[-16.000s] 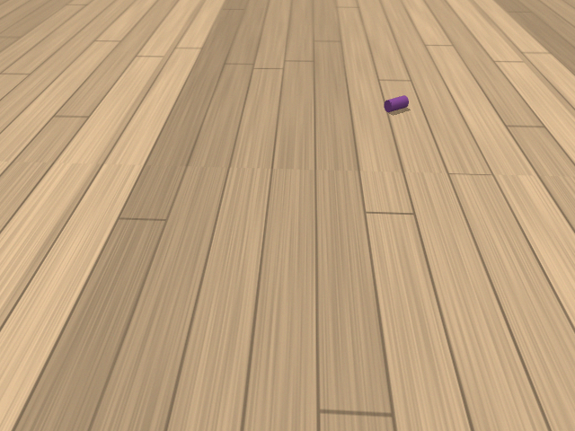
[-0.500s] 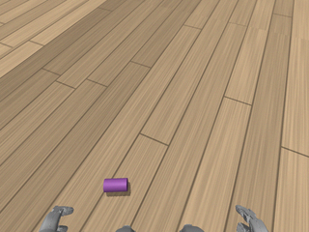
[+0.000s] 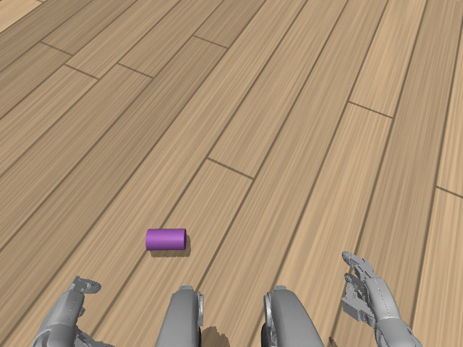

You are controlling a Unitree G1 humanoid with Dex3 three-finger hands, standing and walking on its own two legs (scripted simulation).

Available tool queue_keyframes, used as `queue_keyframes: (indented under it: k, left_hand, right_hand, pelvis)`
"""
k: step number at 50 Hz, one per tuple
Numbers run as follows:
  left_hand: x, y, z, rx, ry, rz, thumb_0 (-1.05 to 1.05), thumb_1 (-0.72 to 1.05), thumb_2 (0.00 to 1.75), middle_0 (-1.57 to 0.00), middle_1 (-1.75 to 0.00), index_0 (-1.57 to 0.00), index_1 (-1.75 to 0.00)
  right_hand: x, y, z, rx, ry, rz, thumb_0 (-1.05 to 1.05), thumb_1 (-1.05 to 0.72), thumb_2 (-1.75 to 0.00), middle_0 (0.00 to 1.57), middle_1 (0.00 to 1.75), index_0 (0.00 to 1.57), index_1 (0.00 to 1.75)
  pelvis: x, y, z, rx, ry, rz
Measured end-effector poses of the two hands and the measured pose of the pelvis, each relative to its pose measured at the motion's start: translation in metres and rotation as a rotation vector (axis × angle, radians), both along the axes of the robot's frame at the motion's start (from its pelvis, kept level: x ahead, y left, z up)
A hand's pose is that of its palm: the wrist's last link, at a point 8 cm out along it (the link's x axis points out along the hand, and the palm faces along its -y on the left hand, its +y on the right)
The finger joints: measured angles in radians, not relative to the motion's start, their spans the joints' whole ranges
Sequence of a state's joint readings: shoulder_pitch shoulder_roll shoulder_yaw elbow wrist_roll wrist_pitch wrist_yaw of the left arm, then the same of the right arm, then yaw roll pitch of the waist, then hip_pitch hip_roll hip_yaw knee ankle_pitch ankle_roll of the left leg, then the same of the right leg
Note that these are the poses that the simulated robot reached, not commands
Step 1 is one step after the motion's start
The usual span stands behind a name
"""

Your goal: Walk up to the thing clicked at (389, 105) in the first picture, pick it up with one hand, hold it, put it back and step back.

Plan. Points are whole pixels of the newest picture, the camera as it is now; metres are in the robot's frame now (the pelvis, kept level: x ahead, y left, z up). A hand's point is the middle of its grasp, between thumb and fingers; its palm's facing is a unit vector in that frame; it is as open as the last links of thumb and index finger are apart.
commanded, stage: rise first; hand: left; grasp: from above
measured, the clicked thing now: (166, 239) +0.44 +0.23 -0.59
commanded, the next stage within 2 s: approach in 1.88 s
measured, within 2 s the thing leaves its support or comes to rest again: neither
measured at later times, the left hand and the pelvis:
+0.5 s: hand (123, 269) +0.30 +0.29 -0.34, palm faces -0.48 -0.27 -0.83, open 13.9 cm; pelvis -0.06 +0.00 -0.20, yaw -3 degrees
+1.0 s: hand (134, 251) +0.36 +0.29 -0.42, palm faces -0.46 -0.02 -0.89, open 14.1 cm; pelvis -0.07 +0.01 -0.28, yaw -5 degrees
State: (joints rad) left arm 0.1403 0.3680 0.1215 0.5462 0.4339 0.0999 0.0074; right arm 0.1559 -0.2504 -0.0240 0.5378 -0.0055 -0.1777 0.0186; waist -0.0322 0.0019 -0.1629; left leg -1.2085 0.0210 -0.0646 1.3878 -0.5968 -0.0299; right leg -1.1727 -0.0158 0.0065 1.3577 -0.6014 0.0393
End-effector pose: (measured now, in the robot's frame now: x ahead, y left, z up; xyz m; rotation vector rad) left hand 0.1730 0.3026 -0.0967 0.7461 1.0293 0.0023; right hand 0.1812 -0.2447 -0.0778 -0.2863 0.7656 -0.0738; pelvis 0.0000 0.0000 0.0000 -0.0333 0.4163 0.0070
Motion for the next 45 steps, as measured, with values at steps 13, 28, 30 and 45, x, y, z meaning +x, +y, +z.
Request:
queue_keyframes:
  k: [13, 28, 30, 45]
  left_hand:
    - [0.085, 0.000, -0.110, 0.208, -0.148, -0.350, 0.00, -0.55, 0.98, -0.11, -1.06, -0.11, -1.07]
    - [0.142, -0.001, -0.202, 0.360, -0.224, -0.616, 0.00, -0.52, 1.01, -0.09, -1.06, -0.10, -1.06]
    - [0.147, -0.001, -0.210, 0.372, -0.232, -0.646, 0.00, -0.52, 1.01, -0.09, -1.05, -0.09, -1.05]
    - [0.189, -0.007, -0.256, 0.458, -0.285, -0.792, 0.00, -0.53, 1.04, -0.09, -0.97, -0.08, -0.98]
  right_hand:
    - [-0.035, -0.024, -0.147, -0.022, 0.174, -0.019, 0.01, -0.93, -0.91, 0.20, 0.30, 0.20, 0.30]
    - [-0.151, -0.032, -0.261, -0.034, 0.474, -0.100, 0.01, -0.91, -0.91, 0.20, 0.30, 0.20, 0.30]
    - [-0.166, -0.032, -0.267, -0.041, 0.507, -0.115, 0.01, -0.91, -0.90, 0.20, 0.30, 0.20, 0.30]
    - [-0.214, -0.030, -0.287, -0.099, 0.628, -0.159, 0.01, -0.90, -0.90, 0.20, 0.30, 0.20, 0.30]
  pelvis:
    - [-0.030, -0.003, -0.117, -0.005, 0.164, -0.015]
    - [-0.069, -0.002, -0.218, -0.030, 0.166, -0.037]
    - [-0.072, -0.001, -0.226, -0.035, 0.161, -0.039]
    - [-0.076, 0.007, -0.268, -0.071, 0.147, -0.047]
